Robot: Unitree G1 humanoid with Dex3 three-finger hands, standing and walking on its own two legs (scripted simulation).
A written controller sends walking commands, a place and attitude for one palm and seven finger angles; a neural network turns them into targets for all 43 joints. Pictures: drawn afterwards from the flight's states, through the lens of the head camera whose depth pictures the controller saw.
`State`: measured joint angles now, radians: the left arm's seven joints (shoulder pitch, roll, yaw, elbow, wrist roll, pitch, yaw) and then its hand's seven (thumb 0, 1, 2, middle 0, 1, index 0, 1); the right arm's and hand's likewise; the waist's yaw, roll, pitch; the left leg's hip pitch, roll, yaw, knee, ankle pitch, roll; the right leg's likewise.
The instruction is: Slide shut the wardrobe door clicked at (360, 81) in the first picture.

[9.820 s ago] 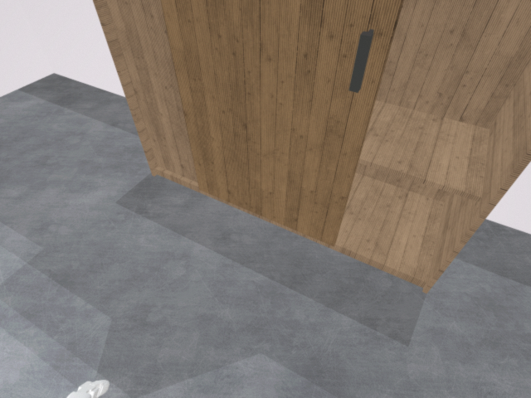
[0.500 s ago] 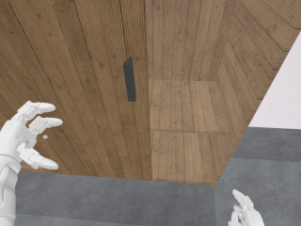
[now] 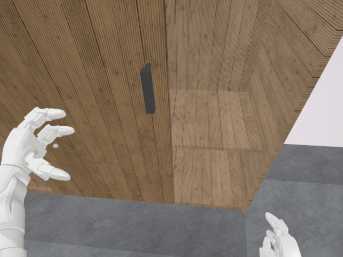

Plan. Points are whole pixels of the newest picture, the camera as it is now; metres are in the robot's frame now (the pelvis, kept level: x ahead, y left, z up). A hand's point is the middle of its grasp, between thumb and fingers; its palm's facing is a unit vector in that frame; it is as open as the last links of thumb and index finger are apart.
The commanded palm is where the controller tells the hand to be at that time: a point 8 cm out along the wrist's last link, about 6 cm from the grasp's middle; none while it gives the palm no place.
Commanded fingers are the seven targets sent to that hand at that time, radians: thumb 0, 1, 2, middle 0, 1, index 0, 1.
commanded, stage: move the hooked fingers beside the handle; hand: left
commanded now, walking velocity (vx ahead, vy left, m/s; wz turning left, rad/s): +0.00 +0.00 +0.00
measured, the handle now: (149, 88) +0.54 +0.12 +0.12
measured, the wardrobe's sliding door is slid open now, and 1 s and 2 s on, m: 0.40 0.40 0.40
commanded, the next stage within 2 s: none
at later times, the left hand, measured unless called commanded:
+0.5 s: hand (87, 122) +0.37 +0.24 +0.14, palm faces +0.02 -1.00 -0.02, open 14.0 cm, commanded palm +0.35 +0.28 +0.14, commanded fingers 0.00 -0.50 0.30 -0.30 -1.20 -0.30 -1.20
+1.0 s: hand (106, 108) +0.43 +0.21 +0.14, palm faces +0.02 -1.00 -0.01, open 14.0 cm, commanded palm +0.40 +0.25 +0.13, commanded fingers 0.00 -0.50 0.30 -0.30 -1.20 -0.30 -1.20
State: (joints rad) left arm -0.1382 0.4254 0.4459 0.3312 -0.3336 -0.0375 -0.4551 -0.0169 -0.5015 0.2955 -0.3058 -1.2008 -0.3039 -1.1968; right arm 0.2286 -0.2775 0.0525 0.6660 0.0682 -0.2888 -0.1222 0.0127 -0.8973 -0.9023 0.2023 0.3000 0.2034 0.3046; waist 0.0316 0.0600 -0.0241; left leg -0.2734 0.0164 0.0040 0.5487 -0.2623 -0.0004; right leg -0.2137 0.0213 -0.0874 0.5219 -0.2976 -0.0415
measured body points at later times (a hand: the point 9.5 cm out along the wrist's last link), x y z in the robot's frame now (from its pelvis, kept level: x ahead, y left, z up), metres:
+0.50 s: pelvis +0.01 +0.02 +0.00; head +0.02 +0.00 +0.45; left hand +0.36 +0.29 +0.14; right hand +0.14 -0.23 -0.09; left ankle +0.02 +0.12 -0.73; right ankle -0.01 -0.09 -0.73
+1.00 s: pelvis +0.01 +0.02 +0.00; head +0.03 +0.01 +0.45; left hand +0.42 +0.26 +0.14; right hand +0.11 -0.24 -0.11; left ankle +0.02 +0.12 -0.73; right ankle -0.01 -0.09 -0.73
